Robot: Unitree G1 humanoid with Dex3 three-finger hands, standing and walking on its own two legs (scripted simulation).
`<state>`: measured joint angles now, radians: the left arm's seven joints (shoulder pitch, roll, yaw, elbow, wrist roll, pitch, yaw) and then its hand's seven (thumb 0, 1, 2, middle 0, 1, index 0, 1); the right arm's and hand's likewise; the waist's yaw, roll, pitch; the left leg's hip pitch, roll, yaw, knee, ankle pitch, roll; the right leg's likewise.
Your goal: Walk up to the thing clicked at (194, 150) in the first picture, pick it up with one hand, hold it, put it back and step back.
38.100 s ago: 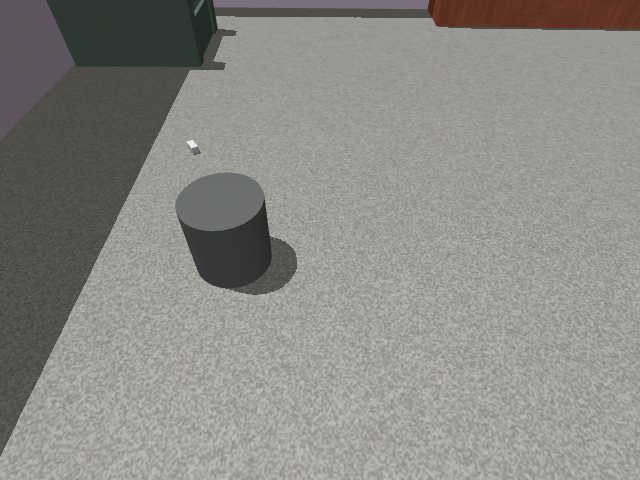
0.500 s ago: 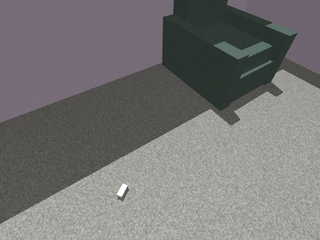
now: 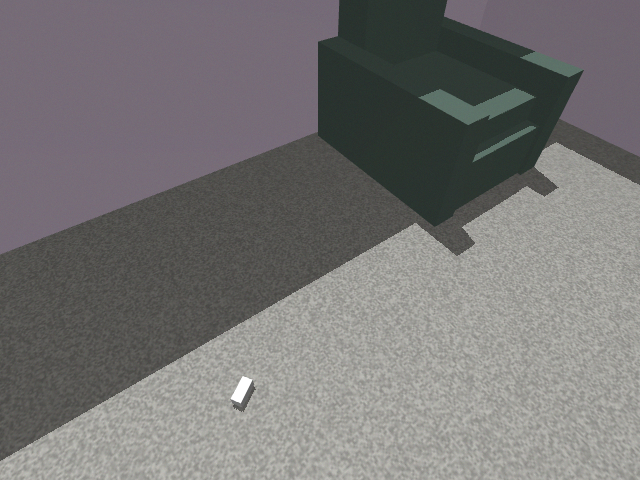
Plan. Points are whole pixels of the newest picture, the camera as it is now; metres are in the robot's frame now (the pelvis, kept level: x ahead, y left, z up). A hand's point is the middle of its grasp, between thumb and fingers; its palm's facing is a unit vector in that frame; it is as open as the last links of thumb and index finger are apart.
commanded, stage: walk up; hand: left
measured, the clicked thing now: (242, 391) +0.51 +0.28 -0.76
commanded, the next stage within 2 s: stand in 0.18 s
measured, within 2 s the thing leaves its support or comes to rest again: neither
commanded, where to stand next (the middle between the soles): +0.08 +0.01 m, yaw -1 degrees
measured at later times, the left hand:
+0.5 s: hand out of the picture +0.09 +0.25 -0.16, palm faces -0.02 -0.94 -0.34, open 7.3 cm
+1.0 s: hand out of the picture +0.11 +0.24 -0.15, palm faces -0.02 -0.94 -0.35, open 7.3 cm
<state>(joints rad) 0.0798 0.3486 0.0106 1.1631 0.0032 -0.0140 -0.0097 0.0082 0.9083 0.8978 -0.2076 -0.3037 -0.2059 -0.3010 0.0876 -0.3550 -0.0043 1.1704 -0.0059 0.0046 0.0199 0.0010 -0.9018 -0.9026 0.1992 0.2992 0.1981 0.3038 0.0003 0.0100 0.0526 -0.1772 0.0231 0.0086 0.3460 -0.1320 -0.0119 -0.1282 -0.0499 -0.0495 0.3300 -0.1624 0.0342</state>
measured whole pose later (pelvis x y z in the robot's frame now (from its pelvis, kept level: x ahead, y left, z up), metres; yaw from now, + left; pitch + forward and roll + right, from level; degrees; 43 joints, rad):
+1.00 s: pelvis +0.03 -0.02 +0.00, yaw +0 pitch -2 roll +0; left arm 0.09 0.35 0.01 1.14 0.01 -0.01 0.00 0.01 0.91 0.90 -0.21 -0.30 -0.21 -0.30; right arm 0.08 -0.35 0.00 1.15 -0.01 0.00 0.01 0.00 -0.90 -0.90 0.20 0.30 0.20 0.30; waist -0.01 0.01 0.04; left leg -0.12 0.05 0.01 0.31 -0.16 -0.04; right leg -0.08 -0.03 -0.05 0.30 -0.19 0.02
